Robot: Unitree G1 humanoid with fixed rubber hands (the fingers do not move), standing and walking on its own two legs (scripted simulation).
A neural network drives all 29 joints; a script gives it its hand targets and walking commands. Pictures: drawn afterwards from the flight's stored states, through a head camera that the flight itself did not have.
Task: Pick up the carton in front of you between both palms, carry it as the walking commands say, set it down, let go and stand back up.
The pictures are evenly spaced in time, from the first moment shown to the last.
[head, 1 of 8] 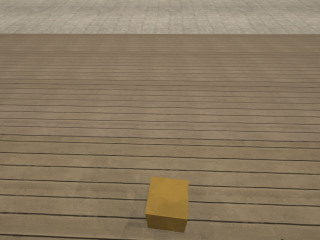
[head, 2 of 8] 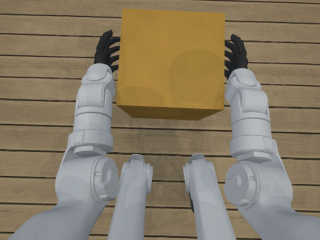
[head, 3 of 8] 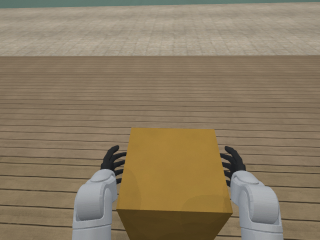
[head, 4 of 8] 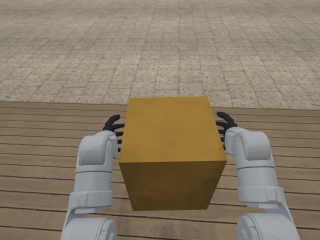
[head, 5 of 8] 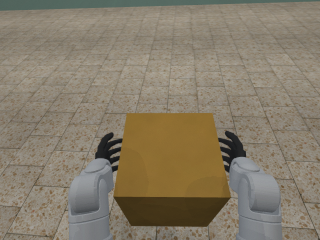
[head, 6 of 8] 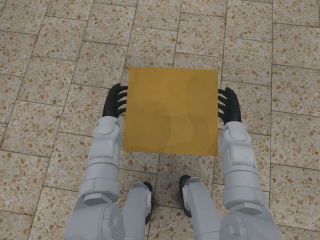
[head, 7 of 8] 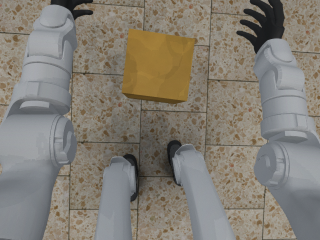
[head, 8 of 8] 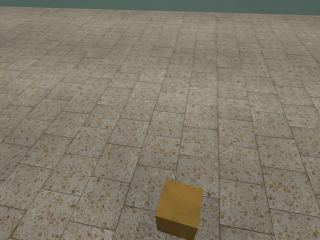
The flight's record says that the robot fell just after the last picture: no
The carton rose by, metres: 0.69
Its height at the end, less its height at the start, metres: -0.39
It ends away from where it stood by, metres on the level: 4.91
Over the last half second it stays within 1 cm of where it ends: yes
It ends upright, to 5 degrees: yes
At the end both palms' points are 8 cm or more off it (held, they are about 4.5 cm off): yes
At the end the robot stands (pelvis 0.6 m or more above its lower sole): yes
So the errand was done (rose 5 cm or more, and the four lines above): yes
